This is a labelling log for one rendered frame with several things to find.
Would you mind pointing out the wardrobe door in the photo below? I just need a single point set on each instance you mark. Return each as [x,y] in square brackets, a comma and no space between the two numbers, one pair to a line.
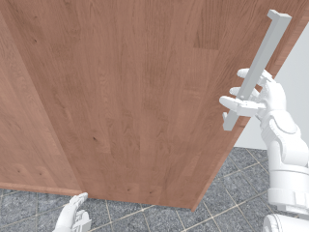
[30,151]
[132,87]

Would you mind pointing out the left robot hand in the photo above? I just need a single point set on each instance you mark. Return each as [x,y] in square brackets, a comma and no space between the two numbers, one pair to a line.
[70,218]

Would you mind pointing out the right robot forearm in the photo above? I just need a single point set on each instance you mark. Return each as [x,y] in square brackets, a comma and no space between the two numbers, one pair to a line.
[288,164]

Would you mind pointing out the handle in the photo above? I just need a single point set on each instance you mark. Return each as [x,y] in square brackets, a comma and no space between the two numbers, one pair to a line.
[272,38]

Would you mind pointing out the right robot hand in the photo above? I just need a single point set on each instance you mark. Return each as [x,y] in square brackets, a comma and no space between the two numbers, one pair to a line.
[272,97]

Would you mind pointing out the right robot upper arm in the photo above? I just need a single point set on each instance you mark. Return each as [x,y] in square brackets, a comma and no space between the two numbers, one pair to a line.
[280,223]

